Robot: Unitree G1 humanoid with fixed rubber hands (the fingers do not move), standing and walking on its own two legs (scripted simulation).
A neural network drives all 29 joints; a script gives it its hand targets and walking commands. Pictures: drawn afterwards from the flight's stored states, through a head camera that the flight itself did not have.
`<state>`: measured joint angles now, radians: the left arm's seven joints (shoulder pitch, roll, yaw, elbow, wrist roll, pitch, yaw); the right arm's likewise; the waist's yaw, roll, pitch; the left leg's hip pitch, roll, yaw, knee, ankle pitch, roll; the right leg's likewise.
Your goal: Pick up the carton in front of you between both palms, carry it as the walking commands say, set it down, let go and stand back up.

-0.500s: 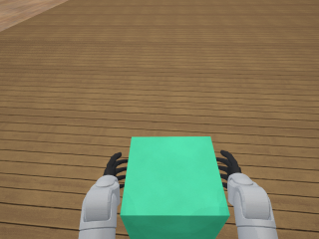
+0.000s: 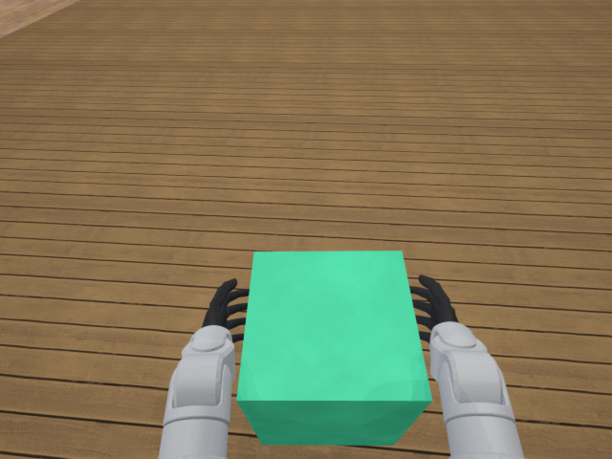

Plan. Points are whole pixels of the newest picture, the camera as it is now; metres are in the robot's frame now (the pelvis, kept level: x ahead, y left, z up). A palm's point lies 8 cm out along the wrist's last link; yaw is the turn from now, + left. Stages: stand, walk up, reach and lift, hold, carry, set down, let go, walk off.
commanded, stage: carry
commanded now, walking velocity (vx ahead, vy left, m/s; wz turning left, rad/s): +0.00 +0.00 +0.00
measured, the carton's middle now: (327, 353) +0.30 +0.00 -0.04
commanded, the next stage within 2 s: hold in 0.26 s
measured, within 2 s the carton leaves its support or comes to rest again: neither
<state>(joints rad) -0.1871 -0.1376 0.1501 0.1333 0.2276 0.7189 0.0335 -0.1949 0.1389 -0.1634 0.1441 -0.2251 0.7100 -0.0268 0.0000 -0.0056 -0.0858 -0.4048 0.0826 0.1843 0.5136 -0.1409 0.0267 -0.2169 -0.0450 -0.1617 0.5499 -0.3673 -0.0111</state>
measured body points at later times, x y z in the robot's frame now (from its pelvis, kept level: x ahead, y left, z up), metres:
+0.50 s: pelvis -0.01 +0.00 +0.01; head -0.02 +0.02 +0.46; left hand +0.29 +0.12 +0.03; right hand +0.27 -0.18 +0.04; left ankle +0.08 +0.13 -0.73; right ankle -0.05 -0.10 -0.73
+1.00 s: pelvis -0.03 +0.04 -0.02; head +0.05 +0.04 +0.42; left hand +0.36 +0.10 -0.04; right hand +0.29 -0.20 -0.03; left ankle +0.07 +0.12 -0.73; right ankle -0.05 -0.10 -0.73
